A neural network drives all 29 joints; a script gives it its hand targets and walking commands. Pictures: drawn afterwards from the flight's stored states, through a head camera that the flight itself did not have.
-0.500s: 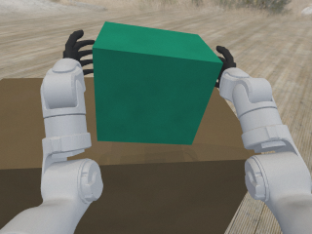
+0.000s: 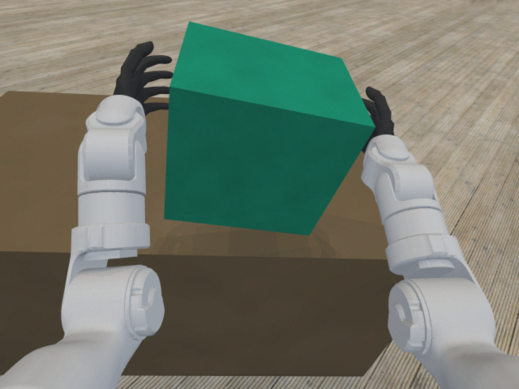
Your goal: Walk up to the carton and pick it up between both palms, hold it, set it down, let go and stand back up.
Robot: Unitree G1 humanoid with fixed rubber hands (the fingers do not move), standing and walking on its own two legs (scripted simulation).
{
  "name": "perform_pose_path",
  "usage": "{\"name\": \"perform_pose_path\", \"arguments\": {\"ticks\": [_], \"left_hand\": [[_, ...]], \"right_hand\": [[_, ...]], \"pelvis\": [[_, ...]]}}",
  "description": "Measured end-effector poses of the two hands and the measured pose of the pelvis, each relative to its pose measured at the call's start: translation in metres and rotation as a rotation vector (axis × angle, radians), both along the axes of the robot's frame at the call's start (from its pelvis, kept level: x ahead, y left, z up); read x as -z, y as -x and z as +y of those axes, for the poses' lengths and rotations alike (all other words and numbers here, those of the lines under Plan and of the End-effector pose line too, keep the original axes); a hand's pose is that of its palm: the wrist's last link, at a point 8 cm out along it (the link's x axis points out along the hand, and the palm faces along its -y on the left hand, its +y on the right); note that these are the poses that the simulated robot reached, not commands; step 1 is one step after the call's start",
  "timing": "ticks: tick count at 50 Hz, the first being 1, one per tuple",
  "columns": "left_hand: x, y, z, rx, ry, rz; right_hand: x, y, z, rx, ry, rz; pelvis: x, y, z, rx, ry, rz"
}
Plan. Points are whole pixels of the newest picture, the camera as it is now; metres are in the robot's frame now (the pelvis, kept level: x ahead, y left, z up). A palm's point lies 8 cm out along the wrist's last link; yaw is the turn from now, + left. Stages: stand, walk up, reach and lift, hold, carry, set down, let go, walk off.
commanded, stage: set down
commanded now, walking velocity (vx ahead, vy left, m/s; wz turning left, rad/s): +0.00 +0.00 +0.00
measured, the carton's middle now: (254, 137) +0.46 +0.01 +0.20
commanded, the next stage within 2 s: none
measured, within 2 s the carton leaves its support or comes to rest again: neither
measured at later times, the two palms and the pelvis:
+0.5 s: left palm (138, 108) +0.40 +0.17 +0.28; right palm (375, 146) +0.40 -0.17 +0.22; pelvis +0.01 +0.01 +0.00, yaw -1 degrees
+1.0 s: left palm (143, 115) +0.42 +0.17 +0.25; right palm (366, 155) +0.41 -0.16 +0.20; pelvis +0.01 +0.01 +0.00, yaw -1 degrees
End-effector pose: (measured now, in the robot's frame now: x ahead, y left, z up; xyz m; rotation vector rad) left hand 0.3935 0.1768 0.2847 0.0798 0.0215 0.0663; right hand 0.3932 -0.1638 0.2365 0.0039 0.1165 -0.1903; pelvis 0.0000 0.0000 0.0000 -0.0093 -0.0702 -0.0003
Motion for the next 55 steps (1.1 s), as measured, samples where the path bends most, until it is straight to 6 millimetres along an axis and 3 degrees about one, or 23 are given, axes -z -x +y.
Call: {"name": "perform_pose_path", "arguments": {"ticks": [5, 9, 19, 24, 29, 36, 40, 44, 51, 55], "left_hand": [[0.024, -0.012, -0.006, 0.001, -0.011, 0.02], [0.031, -0.015, -0.012, -0.008, -0.003, 0.009], [0.005, -0.006, -0.015, -0.034, 0.02, -0.053], [0.005, -0.002, -0.008, -0.036, 0.024, -0.032], [0.026, -0.003, 0.001, -0.031, 0.035, 0.022], [0.067, -0.011, 0.007, -0.03, 0.036, 0.101], [0.077, -0.017, 0.005, -0.031, 0.021, 0.114], [0.066, -0.024, 0.001, -0.03, 0.008, 0.088], [0.029, -0.029, -0.002, -0.013, 0.012, 0.032], [0.026, -0.032, 0.002, -0.003, 0.022, 0.046]], "right_hand": [[0.026, -0.003, -0.003, 0.024, 0.018, 0.022], [0.035, -0.001, -0.007, 0.04, 0.022, 0.014], [0.015, -0.002, -0.008, 0.033, 0.005, -0.054], [0.012, -0.005, -0.004, 0.005, 0.016, -0.045], [0.025, -0.006, 0.002, -0.011, 0.037, 0.001], [0.057, -0.003, 0.008, -0.006, 0.058, 0.075], [0.067, -0.003, 0.008, 0.013, 0.058, 0.091], [0.062, -0.005, 0.007, 0.036, 0.05, 0.068], [0.03, -0.014, 0.002, 0.04, 0.047, 0.008], [0.022, -0.021, 0.003, 0.015, 0.046, 0.012]], "pelvis": [[-0.001, -0.007, 0.002, 0.004, 0.001, 0.016], [-0.001, -0.014, 0.004, 0.011, 0.0, 0.021], [0.0, -0.015, 0.007, 0.019, -0.001, -0.027], [0.0, -0.01, 0.007, 0.013, -0.003, -0.041], [0.0, -0.004, 0.004, 0.003, -0.003, -0.035], [-0.001, 0.001, 0.003, 0.0, 0.001, 0.008], [-0.001, 0.001, 0.004, 0.003, 0.004, 0.041], [-0.001, -0.001, 0.007, 0.008, 0.006, 0.061], [-0.001, -0.008, 0.012, 0.014, 0.004, 0.04], [-0.001, -0.01, 0.013, 0.011, 0.001, 0.023]]}}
